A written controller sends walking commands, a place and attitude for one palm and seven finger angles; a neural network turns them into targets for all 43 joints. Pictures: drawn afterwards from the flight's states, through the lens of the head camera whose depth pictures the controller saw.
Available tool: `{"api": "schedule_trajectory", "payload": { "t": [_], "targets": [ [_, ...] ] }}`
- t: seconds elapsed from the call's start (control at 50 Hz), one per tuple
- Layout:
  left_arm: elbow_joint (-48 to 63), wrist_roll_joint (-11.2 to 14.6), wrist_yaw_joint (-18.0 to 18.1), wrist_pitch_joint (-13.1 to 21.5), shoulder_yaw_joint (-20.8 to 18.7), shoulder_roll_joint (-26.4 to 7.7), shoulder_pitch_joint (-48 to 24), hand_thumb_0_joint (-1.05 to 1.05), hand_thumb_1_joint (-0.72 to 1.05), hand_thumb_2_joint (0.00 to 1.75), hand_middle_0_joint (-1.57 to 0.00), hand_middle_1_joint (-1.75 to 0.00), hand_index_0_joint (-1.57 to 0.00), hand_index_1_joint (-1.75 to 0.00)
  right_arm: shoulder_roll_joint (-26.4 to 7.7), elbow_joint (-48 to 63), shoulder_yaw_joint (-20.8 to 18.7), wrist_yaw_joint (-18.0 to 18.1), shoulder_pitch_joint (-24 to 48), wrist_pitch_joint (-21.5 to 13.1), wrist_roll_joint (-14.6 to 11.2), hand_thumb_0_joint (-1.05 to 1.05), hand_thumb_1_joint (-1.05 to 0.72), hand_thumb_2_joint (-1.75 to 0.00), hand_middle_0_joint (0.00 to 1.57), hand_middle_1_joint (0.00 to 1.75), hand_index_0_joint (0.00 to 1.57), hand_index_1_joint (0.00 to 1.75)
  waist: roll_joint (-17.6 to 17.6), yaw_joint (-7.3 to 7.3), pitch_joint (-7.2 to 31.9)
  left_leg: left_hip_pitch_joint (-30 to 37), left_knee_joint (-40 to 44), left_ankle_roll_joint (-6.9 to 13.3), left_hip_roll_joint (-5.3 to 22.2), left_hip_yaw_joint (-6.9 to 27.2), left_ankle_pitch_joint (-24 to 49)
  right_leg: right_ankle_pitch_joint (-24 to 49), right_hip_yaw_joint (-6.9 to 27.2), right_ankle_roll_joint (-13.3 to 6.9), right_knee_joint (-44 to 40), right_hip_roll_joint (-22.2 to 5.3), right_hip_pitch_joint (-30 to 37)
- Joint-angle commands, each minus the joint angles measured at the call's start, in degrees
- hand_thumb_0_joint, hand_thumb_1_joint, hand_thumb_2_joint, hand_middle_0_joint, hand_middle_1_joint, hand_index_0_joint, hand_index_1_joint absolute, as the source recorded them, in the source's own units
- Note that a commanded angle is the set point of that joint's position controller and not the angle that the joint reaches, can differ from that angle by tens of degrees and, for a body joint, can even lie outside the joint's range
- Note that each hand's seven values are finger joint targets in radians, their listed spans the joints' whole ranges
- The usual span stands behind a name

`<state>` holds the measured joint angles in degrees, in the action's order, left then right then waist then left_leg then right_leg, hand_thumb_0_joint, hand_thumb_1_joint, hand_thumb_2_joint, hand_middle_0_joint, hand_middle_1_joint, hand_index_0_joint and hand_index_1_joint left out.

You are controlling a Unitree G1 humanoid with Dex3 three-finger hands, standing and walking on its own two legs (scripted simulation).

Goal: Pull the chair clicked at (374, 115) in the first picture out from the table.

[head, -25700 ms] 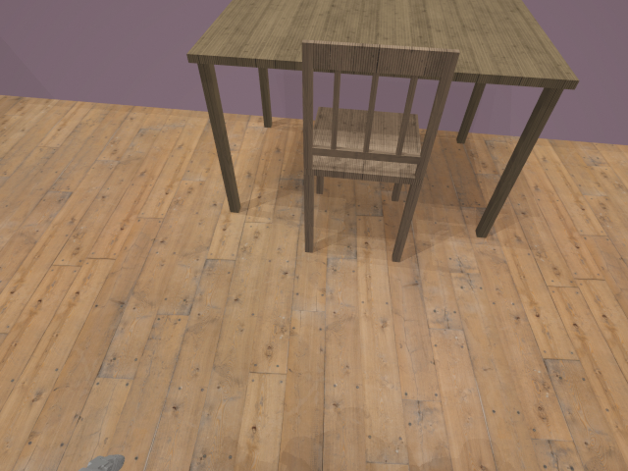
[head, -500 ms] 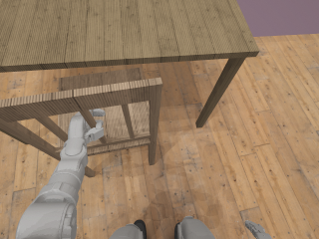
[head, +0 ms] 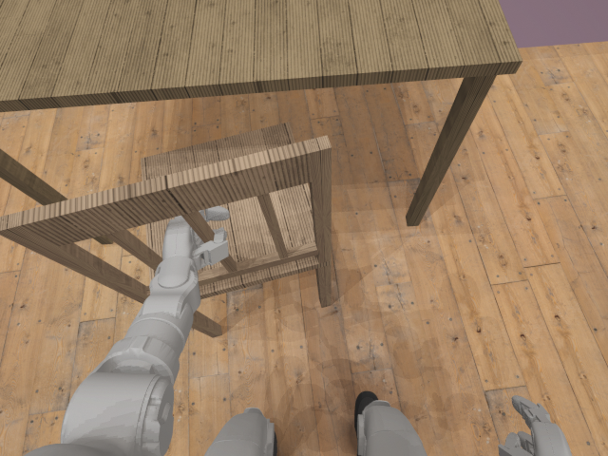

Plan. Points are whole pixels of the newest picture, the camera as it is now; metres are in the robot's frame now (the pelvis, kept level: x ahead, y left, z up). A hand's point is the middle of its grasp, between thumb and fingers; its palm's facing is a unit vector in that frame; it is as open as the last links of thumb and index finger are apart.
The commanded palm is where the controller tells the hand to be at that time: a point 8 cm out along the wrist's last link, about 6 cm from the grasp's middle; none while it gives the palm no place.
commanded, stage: step backward, pulling the chair out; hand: left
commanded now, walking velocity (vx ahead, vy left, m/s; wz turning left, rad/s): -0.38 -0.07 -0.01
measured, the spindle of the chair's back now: (213, 243) +0.42 +0.14 -0.11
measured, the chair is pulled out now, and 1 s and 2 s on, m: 0.13 0.28 0.47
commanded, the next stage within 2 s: none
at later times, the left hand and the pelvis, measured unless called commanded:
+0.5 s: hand (213, 292) +0.33 +0.12 -0.07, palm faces -0.09 -0.97 -0.21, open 4.9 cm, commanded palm +0.31 +0.18 -0.06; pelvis -0.08 +0.05 -0.01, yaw -3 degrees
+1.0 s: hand (213, 357) +0.24 +0.12 -0.06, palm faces -0.13 -0.97 -0.19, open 4.9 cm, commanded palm +0.22 +0.17 -0.06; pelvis -0.16 +0.05 +0.00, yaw -1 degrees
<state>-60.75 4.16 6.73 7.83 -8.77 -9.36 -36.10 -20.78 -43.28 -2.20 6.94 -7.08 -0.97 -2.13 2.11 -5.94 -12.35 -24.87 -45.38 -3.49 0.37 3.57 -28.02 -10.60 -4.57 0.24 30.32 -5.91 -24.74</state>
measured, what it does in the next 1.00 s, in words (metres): walks backwards: left foot, then right foot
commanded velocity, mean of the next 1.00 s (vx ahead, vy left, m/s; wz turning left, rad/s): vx -0.38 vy -0.07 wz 0.03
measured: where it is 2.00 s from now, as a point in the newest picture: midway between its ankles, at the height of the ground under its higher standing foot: outside the picture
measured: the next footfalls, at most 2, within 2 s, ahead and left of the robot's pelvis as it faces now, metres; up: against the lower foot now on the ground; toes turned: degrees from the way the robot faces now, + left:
left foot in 0.06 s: -0.01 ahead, +0.20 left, +0.00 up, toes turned +1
right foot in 0.66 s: -0.05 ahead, -0.08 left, +0.00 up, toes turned -5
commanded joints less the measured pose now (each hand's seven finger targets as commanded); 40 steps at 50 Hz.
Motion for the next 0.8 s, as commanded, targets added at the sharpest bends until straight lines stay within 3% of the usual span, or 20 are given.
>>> {"api": "schedule_trajectory", "payload": {
  "t": [0.0, 0.04, 0.08, 0.1, 0.16, 0.24, 0.28, 0.3, 0.32, 0.36, 0.44, 0.5, 0.54, 0.58, 0.64, 0.66, 0.68, 0.7, 0.74, 0.78],
  "targets": [
    [13.59, -1.57, 0.91, 0.63, 4.39, -10.62, -11.16, 0.0, 0.9, 0.9, -0.5, -1.45, -0.5, -1.45, -2.91, 4.73, -0.96, 2.05, -6.17, 0.48, -0.37, 0.0, -0.9, -0.9, 0.2, 0.3, 0.2, 0.3, -9.97, 3.17, 36.32, 8.53, 18.62, 0.32, 3.11, -2.94, 17.71, 50.92, 6.24, -3.69, 1.67, -11.12, 28.61],
    [16.95, -1.08, -0.03, 1.0, 7.74, -7.19, -13.37, 0.0, 0.9, 0.9, -0.5, -1.45, -0.5, -1.45, -3.97, 6.96, -2.17, 1.85, -6.79, 1.62, -0.88, 0.0, -0.9, -0.9, 0.2, 0.3, 0.2, 0.3, -6.38, 2.47, 37.67, 18.68, 18.85, 2.38, 8.02, -2.18, 44.0, 38.29, 3.35, 0.37, 1.75, -4.17, 20.63],
    [18.27, -1.67, -1.01, 2.04, 8.38, -6.38, -13.42, 0.0, 0.9, 0.9, -0.5, -1.45, -0.5, -1.45, -4.11, 8.23, -2.87, 1.17, -8.07, 2.17, -0.77, 0.0, -0.9, -0.9, 0.2, 0.3, 0.2, 0.3, -3.7, 1.66, 38.64, 22.88, 16.99, 2.8, 9.43, -2.98, 49.15, 32.37, 1.97, 1.21, 2.36, -0.48, 17.2],
    [19.37, -2.45, -1.31, 2.76, 9.25, -5.22, -14.24, 0.0, 0.9, 0.9, -0.5, -1.45, -0.5, -1.45, -2.96, 9.21, -2.44, 0.89, -6.99, 2.52, 0.13, 0.0, -0.9, -0.9, 0.2, 0.3, 0.2, 0.3, 3.78, 1.28, 38.59, 23.09, 16.67, 2.76, 9.76, -2.63, 53.59, 31.89, 1.63, 1.05, 4.57, -0.35, 15.73],
    [19.49, -3.58, -1.92, 4.29, 8.14, -5.01, -11.26, 0.0, 0.9, 0.9, -0.5, -1.45, -0.5, -1.45, -1.82, 10.79, -2.32, -0.97, -5.8, 2.91, 1.46, 0.0, -0.9, -0.9, 0.2, 0.3, 0.2, 0.3, 13.65, 2.45, 34.87, 20.89, 17.58, 4.78, 13.17, -0.01, 57.87, 4.36, 1.19, 0.01, 10.06, 3.03, 9.25],
    [16.84, -4.42, -1.64, 6.57, 7.52, -5.72, -13.87, 0.0, 0.9, 0.9, -0.5, -1.45, -0.5, -1.45, -0.62, 8.67, -1.99, -2.39, -8.1, 1.26, 2.03, 0.0, -0.9, -0.9, 0.2, 0.3, 0.2, 0.3, 11.37, 2.33, 29.95, 22.45, 12.86, 5.47, 14.28, -0.02, 59.65, 6.43, 2.6, -0.42, 2.42, 3.83, 7.99],
    [14.89, -4.95, -1.3, 7.58, 5.18, -9.71, -15.28, 0.0, 0.9, 0.9, -0.5, -1.45, -0.5, -1.45, -0.76, 6.44, -1.98, -1.9, -9.99, 0.73, 1.8, 0.0, -0.9, -0.9, 0.2, 0.3, 0.2, 0.3, 4.22, 1.45, 32.72, 18.87, 8.57, 2.23, 10.8, -3.16, 52.43, 32.13, 4.05, -0.89, -2.04, 0.95, 15.35],
    [12.89, -4.12, -1.08, 7.84, 3.6, -11.33, -15.1, 0.0, 0.9, 0.9, -0.5, -1.45, -0.5, -1.45, -0.64, 5.72, -2.59, -1.17, -10.75, 0.51, 0.87, 0.0, -0.9, -0.9, 0.2, 0.3, 0.2, 0.3, -4.55, 1.37, 35.75, 12.5, 4.39, 0.21, 7.46, -5.21, 36.33, 44.31, 7.48, -3.26, -1.69, -3.6, 21.9],
    [10.96, -3.94, -1.24, 7.86, 3.14, -11.72, -14.5, 0.0, 0.9, 0.9, -0.5, -1.45, -0.5, -1.45, -0.26, 5.53, -2.72, -0.64, -9.08, -0.01, 0.4, 0.0, -0.9, -0.9, 0.2, 0.3, 0.2, 0.3, -11.11, 2.13, 36.71, 6.08, -0.65, -0.62, 3.94, -4.29, 9.36, 47.54, 11.74, -6.52, -3.27, -9.21, 23.63],
    [8.7, -4.19, -0.99, 7.02, 3.07, -11.38, -12.8, 0.0, 0.9, 0.9, -0.5, -1.45, -0.5, -1.45, 0.59, 5.24, -1.45, 0.05, -5.85, -1.46, 0.55, 0.0, -0.9, -0.9, 0.2, 0.3, 0.2, 0.3, -11.74, 4.23, 34.34, 1.06, -3.57, 0.15, 2.46, 0.15, -3.48, 40.02, 12.43, -8.21, -4.44, -13.41, 21.06],
    [10.08, -3.13, -0.37, 5.95, 4.73, -9.03, -11.08, 0.0, 0.9, 0.9, -0.5, -1.45, -0.5, -1.45, -1.4, 3.82, -0.86, 1.12, -7.21, -1.41, 1.04, 0.0, -0.9, -0.9, 0.2, 0.3, 0.2, 0.3, -6.92, 2.23, 35.67, 9.93, 18.7, 1.72, 5.65, -0.46, 24.79, 32.34, 5.17, -2.17, 1.42, -5.24, 19.11],
    [15.02, -3.06, -1.58, 6.79, 7.01, -6.04, -12.48, 0.0, 0.9, 0.9, -0.5, -1.45, -0.5, -1.45, -1.39, 7.1, -1.26, -0.11, -5.99, -0.29, 1.92, 0.0, -0.9, -0.9, 0.2, 0.3, 0.2, 0.3, 11.46, 2.74, 32.05, 10.5, 22.26, 8.17, 15.48, 9.92, 42.39, 1.18, 3.23, 0.93, 11.73, 4.08, 11.78],
    [15.55, -3.64, -1.47, 6.72, 6.15, -6.46, -12.69, 0.0, 0.9, 0.9, -0.5, -1.45, -0.5, -1.45, -0.31, 6.91, -1.43, -1.31, -6.16, -0.37, 2.61, 0.0, -0.9, -0.9, 0.2, 0.3, 0.2, 0.3, 13.9, 3.11, 28.8, 15.0, 20.22, 10.8, 18.39, 11.37, 52.59, -14.49, 4.48, -0.2, 15.6, 4.54, 4.91],
    [14.9, -3.49, -1.42, 6.96, 5.52, -7.03, -12.06, 0.0, 0.9, 0.9, -0.5, -1.45, -0.5, -1.45, -0.78, 5.83, -2.12, -2.36, -9.73, -0.84, 2.39, 0.0, -0.9, -0.9, 0.2, 0.3, 0.2, 0.3, 9.3, 2.27, 31.92, 27.33, 13.19, 10.16, 17.68, 10.08, 68.43, -7.26, 4.73, -0.36, 6.44, 5.28, 3.49],
    [14.26, -4.58, -1.79, 8.02, 6.54, -7.11, -14.7, 0.0, 0.9, 0.9, -0.5, -1.45, -0.5, -1.45, -0.8, 5.21, -1.92, -3.29, -10.17, -1.16, 2.07, 0.0, -0.9, -0.9, 0.2, 0.3, 0.2, 0.3, 11.09, 1.88, 31.71, 24.7, 9.81, 6.8, 13.73, 5.87, 63.56, 10.51, 6.03, -0.98, -4.92, 3.58, 11.2],
    [14.74, -4.65, -1.72, 8.45, 5.94, -8.74, -14.68, 0.0, 0.9, 0.9, -0.5, -1.45, -0.5, -1.45, -0.67, 5.42, -1.89, -3.14, -10.74, -1.09, 1.61, 0.0, -0.9, -0.9, 0.2, 0.3, 0.2, 0.3, 8.51, 1.64, 33.74, 20.86, 8.33, 4.81, 11.17, 2.57, 56.61, 28.05, 7.53, -1.29, -7.14, 1.08, 17.74],
    [14.03, -3.46, -1.53, 8.4, 4.14, -11.74, -13.7, 0.0, 0.9, 0.9, -0.5, -1.45, -0.5, -1.45, -0.89, 5.43, -2.47, -2.15, -11.47, -1.01, 0.38, 0.0, -0.9, -0.9, 0.2, 0.3, 0.2, 0.3, -3.89, 1.51, 36.32, 12.11, 4.62, 1.82, 6.97, -1.37, 36.85, 45.12, 10.43, -3.03, -5.99, -3.59, 28.22],
    [12.59, -3.07, -1.24, 7.85, 2.46, -13.84, -12.62, 0.0, 0.9, 0.9, -0.5, -1.45, -0.5, -1.45, -1.5, 6.45, -2.9, -1.48, -8.77, -1.2, -0.17, 0.0, -0.9, -0.9, 0.2, 0.3, 0.2, 0.3, -8.05, 2.64, 36.96, 4.36, -1.08, 0.25, 2.61, -2.63, 8.8, 58.37, 14.85, -5.83, -4.28, -10.82, 31.51],
    [12.74, -3.39, -1.15, 6.05, 3.29, -12.57, -11.84, 0.0, 0.9, 0.9, -0.5, -1.45, -0.5, -1.45, -0.37, 7.26, -1.37, -0.96, -4.43, -1.83, 0.47, 0.0, -0.9, -0.9, 0.2, 0.3, 0.2, 0.3, -4.59, 4.8, 35.01, -1.27, -8.19, 0.5, 1.76, 2.9, -2.82, 51.37, 15.83, -8.73, -3.77, -16.08, 27.96],
    [12.13, -3.51, -0.32, 4.62, 2.79, -12.52, -9.52, 0.0, 0.9, 0.9, -0.5, -1.45, -0.5, -1.45, -0.73, 5.86, -0.52, -0.33, -4.41, -1.69, 1.22, 0.0, -0.9, -0.9, 0.2, 0.3, 0.2, 0.3, -2.53, 4.31, 34.83, -0.4, -3.56, 0.01, 1.63, 2.72, -0.76, 51.95, 13.13, -8.89, -2.97, -14.83, 29.22]
  ]
}}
